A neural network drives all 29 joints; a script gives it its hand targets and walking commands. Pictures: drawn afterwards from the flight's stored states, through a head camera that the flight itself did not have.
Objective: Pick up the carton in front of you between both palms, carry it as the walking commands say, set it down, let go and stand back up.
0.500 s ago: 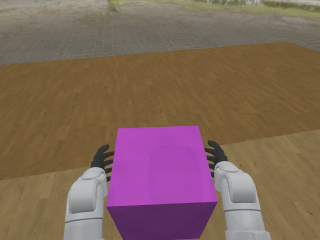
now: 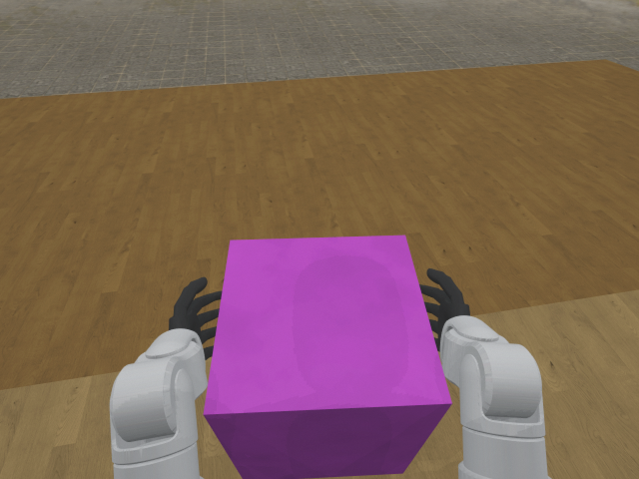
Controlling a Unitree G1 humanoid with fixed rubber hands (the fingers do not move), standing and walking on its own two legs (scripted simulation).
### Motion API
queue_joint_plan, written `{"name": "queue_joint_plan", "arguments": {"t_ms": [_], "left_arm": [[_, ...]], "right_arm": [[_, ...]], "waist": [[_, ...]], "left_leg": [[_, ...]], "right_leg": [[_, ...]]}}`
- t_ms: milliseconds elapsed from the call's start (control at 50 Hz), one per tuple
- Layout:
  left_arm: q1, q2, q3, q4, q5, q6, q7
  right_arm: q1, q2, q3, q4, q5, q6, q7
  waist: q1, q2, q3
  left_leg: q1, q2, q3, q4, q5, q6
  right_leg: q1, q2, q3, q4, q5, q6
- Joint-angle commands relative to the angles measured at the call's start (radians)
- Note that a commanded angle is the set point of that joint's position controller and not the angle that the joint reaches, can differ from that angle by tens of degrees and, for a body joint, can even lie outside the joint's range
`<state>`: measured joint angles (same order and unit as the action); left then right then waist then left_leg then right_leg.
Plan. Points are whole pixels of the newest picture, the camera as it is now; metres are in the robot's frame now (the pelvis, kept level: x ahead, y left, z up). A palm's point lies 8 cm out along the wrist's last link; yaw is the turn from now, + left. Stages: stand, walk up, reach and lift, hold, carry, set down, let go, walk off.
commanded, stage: carry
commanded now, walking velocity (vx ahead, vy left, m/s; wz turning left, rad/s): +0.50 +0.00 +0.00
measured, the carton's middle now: (321, 363) +0.28 +0.01 +0.03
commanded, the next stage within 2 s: none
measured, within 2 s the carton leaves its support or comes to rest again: neither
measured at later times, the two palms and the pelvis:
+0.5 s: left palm (245, 188) +0.58 +0.13 +0.07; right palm (412, 181) +0.61 -0.16 +0.07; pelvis +0.33 -0.03 +0.01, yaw +4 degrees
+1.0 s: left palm (242, 74) +0.99 +0.18 +0.11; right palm (366, 74) +0.98 -0.12 +0.11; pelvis +0.65 +0.03 +0.00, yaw +1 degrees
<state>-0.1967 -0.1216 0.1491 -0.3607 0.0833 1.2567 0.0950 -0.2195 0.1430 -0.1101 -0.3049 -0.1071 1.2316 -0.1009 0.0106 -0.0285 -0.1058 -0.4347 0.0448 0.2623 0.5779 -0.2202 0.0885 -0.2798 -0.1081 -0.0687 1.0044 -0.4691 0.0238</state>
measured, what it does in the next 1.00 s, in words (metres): walks ahead: right foot, then left foot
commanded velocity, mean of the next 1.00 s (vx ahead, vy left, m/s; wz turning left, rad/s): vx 0.50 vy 0.00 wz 0.00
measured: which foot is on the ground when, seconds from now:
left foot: down 0.00-0.36, up 0.38-0.82, down 0.84-1.00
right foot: up 0.00-0.34, down 0.36-0.86, up 0.88-1.00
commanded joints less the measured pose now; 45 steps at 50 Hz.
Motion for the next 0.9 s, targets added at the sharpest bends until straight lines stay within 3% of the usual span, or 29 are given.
{"name": "queue_joint_plan", "arguments": {"t_ms": [0, 20, 40, 80, 160, 260, 300, 320, 340, 360, 380, 400, 420, 440, 460, 500, 600, 740, 780, 800, 820, 840, 860, 880], "left_arm": [[-0.521, -0.879, -0.748, -0.046, -0.417, 0.005, -0.271], [-0.517, -0.903, -0.751, -0.045, -0.414, -0.006, -0.271], [-0.519, -0.916, -0.755, -0.054, -0.405, -0.017, -0.268], [-0.515, -0.941, -0.762, -0.053, -0.391, -0.037, -0.258], [-0.447, -0.913, -0.753, -0.053, -0.347, -0.048, -0.231], [-0.398, -0.888, -0.747, -0.022, -0.334, -0.035, -0.238], [-0.401, -0.887, -0.746, -0.006, -0.34, -0.034, -0.248], [-0.395, -0.889, -0.743, 0.008, -0.342, -0.036, -0.253], [-0.388, -0.887, -0.737, 0.022, -0.344, -0.038, -0.258], [-0.381, -0.877, -0.73, 0.033, -0.34, -0.04, -0.261], [-0.397, -0.892, -0.728, 0.06, -0.34, -0.053, -0.266], [-0.393, -0.92, -0.737, 0.051, -0.36, -0.062, -0.269], [-0.414, -0.951, -0.749, 0.032, -0.371, -0.072, -0.27], [-0.439, -0.979, -0.761, 0.007, -0.383, -0.083, -0.271], [-0.464, -0.998, -0.773, -0.015, -0.39, -0.091, -0.271], [-0.467, -1.008, -0.788, -0.044, -0.404, -0.102, -0.27], [-0.404, -0.951, -0.799, -0.082, -0.417, -0.103, -0.281], [-0.504, -0.781, -0.763, -0.081, -0.399, -0.066, -0.255], [-0.578, -0.721, -0.752, -0.05, -0.394, -0.051, -0.241], [-0.625, -0.698, -0.745, -0.032, -0.394, -0.04, -0.233], [-0.668, -0.677, -0.735, -0.004, -0.393, -0.029, -0.224], [-0.714, -0.684, -0.726, 0.019, -0.403, -0.015, -0.216], [-0.76, -0.693, -0.715, 0.043, -0.409, -0.006, -0.212], [-0.795, -0.719, -0.7, 0.081, -0.415, -0.005, -0.207]], "right_arm": [[-0.464, 0.886, 0.68, -0.096, 0.392, 0.011, 0.242], [-0.487, 0.916, 0.694, -0.112, 0.404, 0.002, 0.247], [-0.502, 0.935, 0.705, -0.123, 0.415, -0.006, 0.252], [-0.521, 0.936, 0.722, -0.141, 0.437, -0.016, 0.26], [-0.472, 0.892, 0.729, -0.14, 0.446, -0.018, 0.273], [-0.394, 0.858, 0.709, -0.079, 0.411, -0.01, 0.279], [-0.399, 0.856, 0.71, -0.066, 0.404, -0.011, 0.279], [-0.402, 0.854, 0.713, -0.064, 0.402, -0.012, 0.279], [-0.404, 0.849, 0.715, -0.062, 0.399, -0.013, 0.279], [-0.415, 0.844, 0.717, -0.062, 0.397, -0.012, 0.28], [-0.447, 0.859, 0.733, -0.089, 0.404, -0.011, 0.278], [-0.46, 0.869, 0.735, -0.084, 0.408, -0.019, 0.279], [-0.483, 0.9, 0.739, -0.092, 0.421, -0.03, 0.281], [-0.49, 0.926, 0.745, -0.094, 0.425, -0.043, 0.281], [-0.484, 0.938, 0.75, -0.099, 0.425, -0.054, 0.28], [-0.45, 0.971, 0.754, -0.097, 0.42, -0.072, 0.273], [-0.359, 0.947, 0.75, -0.11, 0.379, -0.09, 0.247], [-0.509, 0.783, 0.746, -0.16, 0.41, -0.039, 0.234], [-0.574, 0.723, 0.723, -0.127, 0.415, -0.02, 0.23], [-0.593, 0.698, 0.705, -0.088, 0.414, -0.011, 0.227], [-0.619, 0.674, 0.68, -0.044, 0.418, -0.003, 0.223], [-0.653, 0.634, 0.653, -0.008, 0.411, 0.002, 0.221], [-0.69, 0.653, 0.649, 0.042, 0.429, 0.005, 0.218], [-0.739, 0.681, 0.648, 0.034, 0.459, 0.009, 0.218]], "waist": [[-0.033, 0.072, -0.272], [-0.028, 0.055, -0.264], [-0.027, 0.075, -0.266], [-0.028, 0.119, -0.261], [-0.027, 0.153, -0.217], [-0.033, 0.188, -0.133], [-0.024, 0.189, -0.139], [-0.009, 0.164, -0.174], [0.005, 0.124, -0.235], [0.023, -0.029, -0.303], [0.021, -0.287, -0.341], [0.016, -0.233, -0.312], [0.014, -0.175, -0.305], [0.011, -0.054, -0.306], [0.009, -0.001, -0.293], [0.007, -0.036, -0.305], [0.007, -0.081, -0.23], [0.031, -0.123, -0.108], [0.005, -0.121, -0.14], [-0.032, -0.089, -0.193], [-0.067, -0.014, -0.269], [-0.082, 0.2, -0.361], [-0.09, 0.375, -0.36], [-0.079, 0.29, -0.34]], "left_leg": [[0.583, 0.362, -0.571, -0.333, 0.073, 0.106], [0.534, 0.334, -0.485, -0.353, 0.109, 0.074], [0.513, 0.308, -0.412, -0.364, 0.142, 0.053], [0.512, 0.272, -0.32, -0.373, 0.19, 0.048], [0.54, 0.213, -0.192, -0.367, 0.311, 0.043], [0.534, 0.196, -0.116, -0.336, 0.434, 0.016], [0.517, 0.188, -0.072, -0.229, 0.56, -0.008], [0.467, 0.156, -0.021, -0.098, 0.598, -0.034], [0.347, 0.125, -0.009, 0.068, 0.509, -0.062], [0.159, 0.083, -0.028, 0.329, 0.221, -0.096], [-0.17, -0.055, -0.096, 0.584, -0.221, -0.124], [-0.252, -0.012, -0.225, 0.706, -0.259, -0.091], [-0.261, 0.027, -0.246, 0.733, -0.227, -0.065], [-0.254, 0.063, -0.262, 0.707, -0.169, -0.054], [-0.233, 0.085, -0.269, 0.644, -0.114, -0.053], [-0.183, 0.084, -0.241, 0.535, -0.068, -0.059], [-0.22, 0.055, -0.147, 0.231, 0.024, -0.087], [-0.137, 0.004, -0.059, -0.021, 0.185, -0.043], [0.024, -0.036, -0.027, -0.048, 0.149, -0.023], [0.199, -0.088, 0.02, -0.08, 0.112, -0.022], [0.423, -0.042, -0.055, -0.063, 0.037, -0.021], [0.63, 0.252, -0.53, -0.157, -0.16, 0.094], [0.701, 0.35, -0.85, -0.307, -0.114, 0.183], [0.684, 0.354, -0.762, -0.275, 0.02, 0.185]], "right_leg": [[-0.477, -0.035, 0.056, 0.234, 0.081, -0.038], [-0.443, -0.052, 0.059, 0.159, 0.137, -0.038], [-0.409, -0.042, 0.037, 0.1, 0.166, -0.033], [-0.391, -0.02, -0.001, -0.005, 0.207, -0.023], [-0.377, 0.014, -0.069, -0.263, 0.313, -0.012], [-0.259, 0.056, -0.15, -0.479, 0.437, -0.038], [-0.126, 0.089, -0.192, -0.525, 0.431, -0.055], [0.025, 0.13, -0.236, -0.565, 0.398, -0.058], [0.234, 0.11, -0.209, -0.555, 0.334, -0.062], [0.409, -0.12, 0.129, -0.641, 0.125, -0.11], [0.617, -0.344, 0.559, -0.755, 0.076, -0.253], [0.57, -0.341, 0.563, -0.785, 0.188, -0.267], [0.521, -0.304, 0.456, -0.763, 0.32, -0.251], [0.471, -0.289, 0.37, -0.745, 0.391, -0.227], [0.413, -0.268, 0.293, -0.752, 0.446, -0.201], [0.374, -0.231, 0.18, -0.779, 0.429, -0.171], [0.391, -0.171, 0.024, -0.796, 0.527, -0.171], [0.384, -0.13, -0.079, -0.731, 0.675, -0.136], [0.349, -0.116, -0.126, -0.596, 0.792, -0.113], [0.291, -0.076, -0.177, -0.439, 0.824, -0.089], [0.147, -0.041, -0.174, -0.241, 0.679, -0.067], [-0.116, 0.053, -0.15, 0.083, 0.411, -0.019], [-0.354, 0.168, -0.04, 0.283, -0.024, -0.014], [-0.426, 0.107, 0.056, 0.4, -0.029, -0.045]]}}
